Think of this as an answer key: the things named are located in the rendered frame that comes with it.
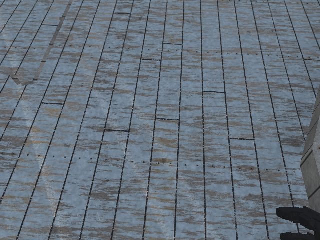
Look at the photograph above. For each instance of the right robot hand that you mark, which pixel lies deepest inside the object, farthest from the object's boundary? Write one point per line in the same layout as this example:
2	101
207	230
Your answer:
306	217

